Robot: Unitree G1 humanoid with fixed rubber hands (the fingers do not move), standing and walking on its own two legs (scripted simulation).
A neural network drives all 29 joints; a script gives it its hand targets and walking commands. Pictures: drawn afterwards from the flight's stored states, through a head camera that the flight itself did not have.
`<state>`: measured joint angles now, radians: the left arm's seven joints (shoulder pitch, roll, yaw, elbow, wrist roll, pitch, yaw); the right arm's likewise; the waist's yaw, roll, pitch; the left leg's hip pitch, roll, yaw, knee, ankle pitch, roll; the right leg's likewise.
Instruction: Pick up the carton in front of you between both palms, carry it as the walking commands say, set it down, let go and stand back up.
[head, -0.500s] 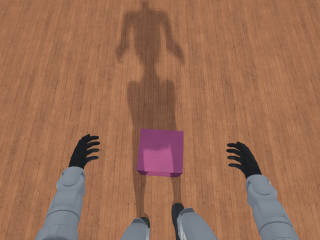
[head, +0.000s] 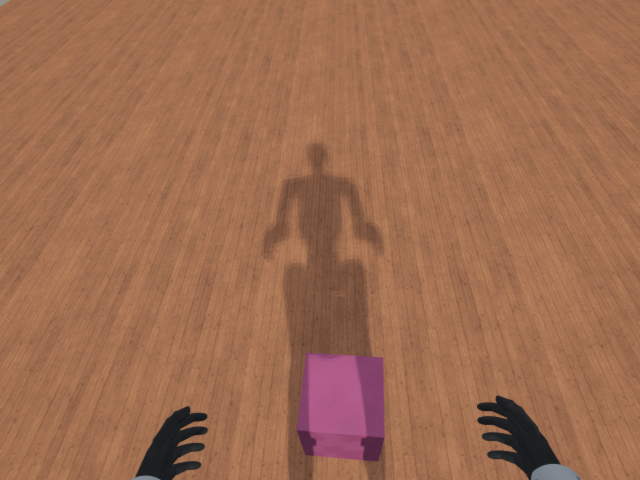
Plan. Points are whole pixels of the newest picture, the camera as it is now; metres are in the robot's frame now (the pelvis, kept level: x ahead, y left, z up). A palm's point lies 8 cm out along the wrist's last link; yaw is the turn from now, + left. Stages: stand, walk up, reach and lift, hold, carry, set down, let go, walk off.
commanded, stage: let go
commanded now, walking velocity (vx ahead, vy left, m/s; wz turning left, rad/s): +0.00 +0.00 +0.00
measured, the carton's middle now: (342, 408) +0.42 -0.01 -0.65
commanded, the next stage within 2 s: stand in 0.30 s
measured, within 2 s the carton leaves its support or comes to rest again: neither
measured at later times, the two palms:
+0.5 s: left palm out of the picture +0.16 +0.26 -0.08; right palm (573, 462) +0.16 -0.28 -0.08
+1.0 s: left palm (112, 475) +0.17 +0.30 -0.09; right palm (567, 460) +0.17 -0.28 -0.09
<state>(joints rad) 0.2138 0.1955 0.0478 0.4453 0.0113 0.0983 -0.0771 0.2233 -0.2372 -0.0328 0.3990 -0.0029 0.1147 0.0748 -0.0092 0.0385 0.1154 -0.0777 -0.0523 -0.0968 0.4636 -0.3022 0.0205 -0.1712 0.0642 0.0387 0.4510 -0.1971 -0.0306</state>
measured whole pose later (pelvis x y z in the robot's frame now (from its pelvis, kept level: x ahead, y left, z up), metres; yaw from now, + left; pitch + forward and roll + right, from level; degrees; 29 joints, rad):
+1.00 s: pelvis +0.04 +0.01 +0.00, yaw +1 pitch -1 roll -1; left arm 0.14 0.32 0.05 0.82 0.03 0.00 0.02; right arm 0.20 -0.36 -0.02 0.77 -0.03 0.00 -0.04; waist 0.00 0.03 0.00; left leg -0.09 -0.06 -0.11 0.46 -0.35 0.03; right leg -0.19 0.05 0.02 0.48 -0.27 -0.03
